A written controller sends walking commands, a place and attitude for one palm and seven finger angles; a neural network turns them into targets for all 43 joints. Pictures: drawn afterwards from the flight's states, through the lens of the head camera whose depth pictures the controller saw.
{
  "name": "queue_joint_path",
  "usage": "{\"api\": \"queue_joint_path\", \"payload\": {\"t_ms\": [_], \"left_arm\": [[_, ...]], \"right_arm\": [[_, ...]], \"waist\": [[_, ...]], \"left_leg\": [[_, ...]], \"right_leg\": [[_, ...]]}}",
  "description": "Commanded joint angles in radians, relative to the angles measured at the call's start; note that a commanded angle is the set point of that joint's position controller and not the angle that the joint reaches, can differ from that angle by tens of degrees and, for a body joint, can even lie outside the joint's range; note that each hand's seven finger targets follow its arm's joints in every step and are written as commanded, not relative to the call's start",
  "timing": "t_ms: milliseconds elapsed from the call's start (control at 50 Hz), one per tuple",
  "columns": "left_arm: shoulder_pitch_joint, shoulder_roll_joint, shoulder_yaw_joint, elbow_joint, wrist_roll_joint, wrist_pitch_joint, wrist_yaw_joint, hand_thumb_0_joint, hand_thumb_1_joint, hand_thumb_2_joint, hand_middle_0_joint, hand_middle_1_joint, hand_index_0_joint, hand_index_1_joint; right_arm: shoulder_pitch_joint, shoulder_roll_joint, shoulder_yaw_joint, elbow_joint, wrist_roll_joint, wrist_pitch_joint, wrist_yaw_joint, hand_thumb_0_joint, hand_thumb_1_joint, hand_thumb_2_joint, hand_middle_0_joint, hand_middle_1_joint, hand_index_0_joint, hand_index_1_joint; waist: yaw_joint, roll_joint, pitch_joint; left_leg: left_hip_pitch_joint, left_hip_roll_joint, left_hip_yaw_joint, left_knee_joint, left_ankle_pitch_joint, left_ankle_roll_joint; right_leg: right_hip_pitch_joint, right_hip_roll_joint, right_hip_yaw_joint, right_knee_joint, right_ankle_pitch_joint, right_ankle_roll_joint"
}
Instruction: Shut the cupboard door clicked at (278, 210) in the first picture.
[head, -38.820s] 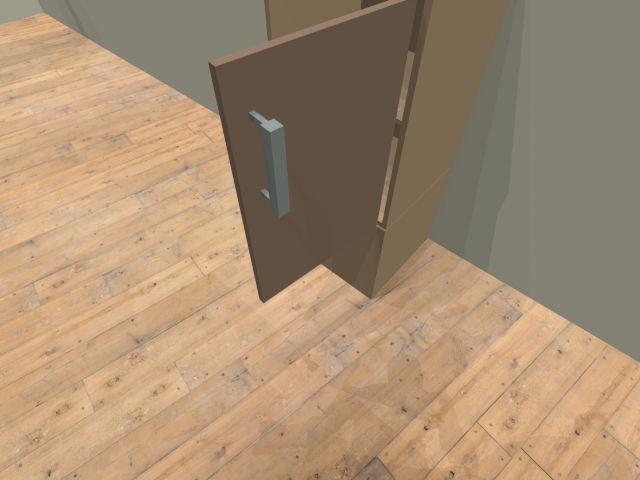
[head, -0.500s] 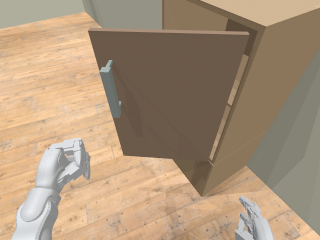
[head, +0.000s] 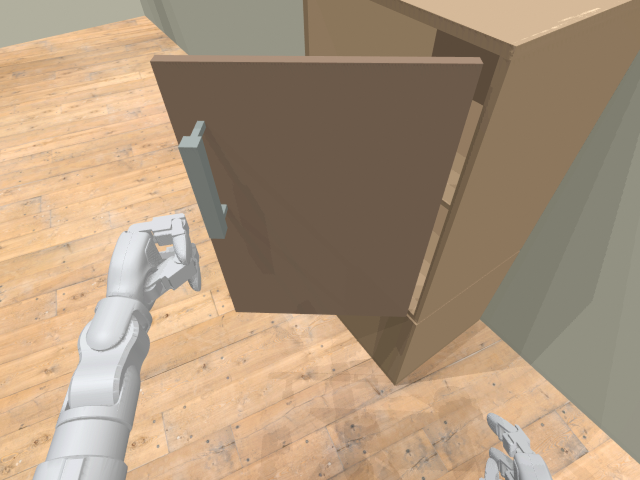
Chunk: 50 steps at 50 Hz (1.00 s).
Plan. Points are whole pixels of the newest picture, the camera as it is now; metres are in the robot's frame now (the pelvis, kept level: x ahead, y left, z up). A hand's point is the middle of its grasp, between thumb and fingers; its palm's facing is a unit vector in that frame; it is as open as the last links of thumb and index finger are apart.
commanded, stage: bring the fist close to the handle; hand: left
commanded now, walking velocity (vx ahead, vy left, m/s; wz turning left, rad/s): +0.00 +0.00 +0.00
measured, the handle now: (209, 182) +0.49 +0.20 +0.10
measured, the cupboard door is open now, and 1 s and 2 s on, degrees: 53 53 39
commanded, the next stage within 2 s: push the door shut along its arc in 0.74 s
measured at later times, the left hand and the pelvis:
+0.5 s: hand (222, 224) +0.40 +0.16 +0.11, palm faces +0.04 -1.00 -0.02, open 3.1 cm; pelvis +0.00 -0.01 +0.00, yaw -1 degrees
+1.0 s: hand (218, 226) +0.40 +0.17 +0.10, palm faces +0.01 -1.00 -0.03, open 3.1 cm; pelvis -0.01 +0.00 +0.00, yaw +0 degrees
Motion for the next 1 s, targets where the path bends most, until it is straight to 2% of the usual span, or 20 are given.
{"api": "queue_joint_path", "payload": {"t_ms": [0,80,140,160,180,260,280,340,360,420,480,500,580,640,700,780,800,840,900,980], "left_arm": [[-0.359,0.118,0.019,-0.190,-0.020,-0.043,-0.010,0.000,0.900,0.900,-1.300,-1.500,-1.300,-1.500],[-0.515,0.152,0.047,-0.160,-0.008,-0.078,0.034,0.000,0.900,0.900,-1.300,-1.500,-1.300,-1.500],[-0.541,0.146,0.046,-0.108,0.010,-0.103,0.057,0.000,0.900,0.900,-1.300,-1.500,-1.300,-1.500],[-0.527,0.184,0.074,-0.081,0.021,-0.107,0.064,0.000,0.900,0.900,-1.300,-1.500,-1.300,-1.500],[-0.519,0.151,0.049,-0.057,0.023,-0.105,0.061,0.000,0.900,0.900,-1.300,-1.500,-1.300,-1.500],[-0.555,0.177,0.070,0.101,0.026,-0.081,0.050,0.000,0.900,0.900,-1.300,-1.500,-1.300,-1.500],[-0.585,0.156,0.052,0.125,0.023,-0.076,0.044,0.000,0.900,0.900,-1.300,-1.500,-1.300,-1.500],[-0.668,0.192,0.085,0.162,0.016,-0.089,0.038,0.000,0.900,0.900,-1.300,-1.500,-1.300,-1.500],[-0.662,0.208,0.096,0.150,0.019,-0.104,0.037,0.000,0.900,0.900,-1.300,-1.500,-1.300,-1.500],[-0.663,0.165,0.068,0.103,0.014,-0.149,0.029,0.000,0.900,0.900,-1.300,-1.500,-1.300,-1.500],[-0.654,0.211,0.097,0.126,0.019,-0.176,0.029,0.000,0.900,0.900,-1.300,-1.500,-1.300,-1.500],[-0.668,0.197,0.088,0.146,0.019,-0.174,0.029,0.000,0.900,0.900,-1.300,-1.500,-1.300,-1.500],[-0.665,0.236,0.118,0.177,0.019,-0.168,0.028,0.000,0.900,0.900,-1.300,-1.500,-1.300,-1.500],[-0.697,0.196,0.081,0.128,0.017,-0.177,0.021,0.000,0.900,0.900,-1.300,-1.500,-1.300,-1.500],[-0.653,0.207,0.100,0.107,0.005,-0.188,0.018,0.000,0.900,0.900,-1.300,-1.500,-1.300,-1.500],[-0.662,0.183,0.072,0.182,0.008,-0.172,0.011,0.000,0.900,0.900,-1.300,-1.500,-1.300,-1.500],[-0.669,0.205,0.094,0.197,0.008,-0.167,0.014,0.000,0.900,0.900,-1.300,-1.500,-1.300,-1.500],[-0.669,0.186,0.071,0.203,0.015,-0.157,0.009,0.000,0.900,0.900,-1.300,-1.500,-1.300,-1.500],[-0.849,0.221,0.061,0.246,0.024,-0.163,0.002,0.000,0.900,0.900,-1.300,-1.500,-1.300,-1.500],[-0.996,0.239,0.052,0.267,0.024,-0.213,-0.016,0.000,0.900,0.900,-1.300,-1.500,-1.300,-1.500]], "right_arm": [[-0.062,-0.127,-0.046,-0.153,0.008,-0.044,-0.010,0.000,-0.900,-0.900,0.200,0.300,0.200,0.300],[-0.054,-0.124,-0.046,-0.126,0.000,-0.031,-0.014,0.000,-0.900,-0.900,0.200,0.300,0.200,0.300],[-0.048,-0.119,-0.047,-0.116,-0.003,-0.021,-0.007,0.000,-0.900,-0.900,0.200,0.300,0.200,0.300],[-0.038,-0.126,-0.051,-0.112,-0.006,-0.013,-0.006,0.000,-0.900,-0.900,0.200,0.300,0.200,0.300],[-0.041,-0.120,-0.049,-0.116,-0.005,-0.008,-0.001,0.000,-0.900,-0.900,0.200,0.300,0.200,0.300],[-0.021,-0.131,-0.051,-0.104,0.000,0.025,0.001,0.000,-0.900,-0.900,0.200,0.300,0.200,0.300],[-0.021,-0.131,-0.050,-0.108,0.004,0.031,0.001,0.000,-0.900,-0.900,0.200,0.300,0.200,0.300],[-0.013,-0.134,-0.055,-0.107,0.004,0.046,-0.003,0.000,-0.900,-0.900,0.200,0.300,0.200,0.300],[-0.010,-0.136,-0.056,-0.112,0.000,0.049,-0.002,0.000,-0.900,-0.900,0.200,0.300,0.200,0.300],[-0.004,-0.125,-0.063,-0.123,-0.001,0.047,0.006,0.000,-0.900,-0.900,0.200,0.300,0.200,0.300],[0.009,-0.133,-0.066,-0.112,-0.001,0.055,0.006,0.000,-0.900,-0.900,0.200,0.300,0.200,0.300],[0.010,-0.132,-0.065,-0.109,0.000,0.058,0.007,0.000,-0.900,-0.900,0.200,0.300,0.200,0.300],[0.006,-0.137,-0.066,-0.111,0.003,0.071,0.002,0.000,-0.900,-0.900,0.200,0.300,0.200,0.300],[0.004,-0.131,-0.069,-0.116,0.004,0.069,0.003,0.000,-0.900,-0.900,0.200,0.300,0.200,0.300],[0.005,-0.132,-0.070,-0.120,0.001,0.065,0.004,0.000,-0.900,-0.900,0.200,0.300,0.200,0.300],[0.001,-0.136,-0.065,-0.110,0.008,0.070,0.002,0.000,-0.900,-0.900,0.200,0.300,0.200,0.300],[0.001,-0.138,-0.065,-0.109,0.007,0.071,0.001,0.000,-0.900,-0.900,0.200,0.300,0.200,0.300],[-0.002,-0.138,-0.065,-0.116,0.010,0.074,0.000,0.000,-0.900,-0.900,0.200,0.300,0.200,0.300],[0.001,-0.141,-0.057,-0.100,0.010,0.078,-0.009,0.000,-0.900,-0.900,0.200,0.300,0.200,0.300],[0.012,-0.144,-0.058,-0.084,0.006,0.069,-0.015,0.000,-0.900,-0.900,0.200,0.300,0.200,0.300]], "waist": [[-0.019,-0.037,-0.241],[-0.034,-0.031,-0.262],[-0.026,-0.008,-0.297],[-0.019,-0.019,-0.312],[-0.019,0.005,-0.314],[-0.029,-0.055,-0.253],[-0.040,-0.072,-0.242],[-0.041,-0.058,-0.263],[-0.028,-0.055,-0.292],[-0.024,-0.011,-0.375],[-0.030,-0.028,-0.348],[-0.040,-0.049,-0.324],[-0.035,-0.058,-0.294],[-0.035,-0.002,-0.338],[-0.025,-0.017,-0.363],[-0.048,-0.050,-0.252],[-0.042,-0.056,-0.245],[-0.047,-0.051,-0.247],[-0.086,-0.045,-0.220],[-0.099,0.014,-0.315]], "left_leg": [[0.098,-0.008,-0.025,-0.115,0.185,0.006],[0.115,-0.004,-0.032,-0.108,0.192,0.005],[0.127,-0.005,-0.028,-0.103,0.227,0.001],[0.124,-0.001,-0.026,-0.099,0.246,0.001],[0.122,-0.004,-0.019,-0.099,0.257,0.001],[0.063,-0.006,-0.014,-0.100,0.218,0.003],[0.055,-0.006,-0.012,-0.101,0.205,0.005],[0.049,-0.010,-0.007,-0.094,0.190,0.006],[0.056,-0.010,-0.007,-0.093,0.205,0.007],[0.098,-0.011,0.002,-0.076,0.266,0.006],[0.076,-0.007,0.002,-0.077,0.247,0.009],[0.061,-0.010,0.004,-0.080,0.225,0.012],[0.034,-0.011,0.008,-0.096,0.178,0.015],[0.076,-0.011,0.008,-0.093,0.209,0.013],[0.086,-0.010,0.006,-0.092,0.227,0.013],[0.043,-0.008,0.003,-0.105,0.151,0.014],[0.037,-0.010,-0.001,-0.106,0.140,0.014],[0.044,-0.010,0.002,-0.107,0.135,0.015],[0.035,-0.008,-0.009,-0.103,0.066,0.017],[0.088,-0.005,-0.024,-0.084,0.093,0.014]], "right_leg": [[0.076,0.020,0.001,-0.099,0.220,-0.016],[0.059,0.020,0.003,-0.091,0.221,-0.015],[0.069,0.020,0.003,-0.075,0.257,-0.020],[0.083,0.020,0.005,-0.072,0.272,-0.020],[0.087,0.017,0.008,-0.070,0.292,-0.020],[0.078,0.017,0.011,-0.087,0.276,-0.017],[0.066,0.017,0.012,-0.092,0.270,-0.014],[0.068,0.017,0.023,-0.096,0.260,-0.016],[0.091,0.016,0.024,-0.091,0.270,-0.018],[0.111,0.019,0.026,-0.069,0.346,-0.019],[0.105,0.022,0.028,-0.070,0.332,-0.017],[0.091,0.022,0.029,-0.078,0.317,-0.013],[0.097,0.018,0.038,-0.097,0.266,-0.012],[0.098,0.023,0.034,-0.087,0.296,-0.017],[0.118,0.026,0.030,-0.083,0.316,-0.018],[0.058,0.025,0.028,-0.105,0.234,-0.012],[0.055,0.025,0.030,-0.108,0.220,-0.014],[0.047,0.024,0.029,-0.112,0.210,-0.014],[-0.004,0.023,0.035,-0.120,0.128,-0.010],[-0.018,0.028,0.032,-0.091,0.148,-0.018]]}}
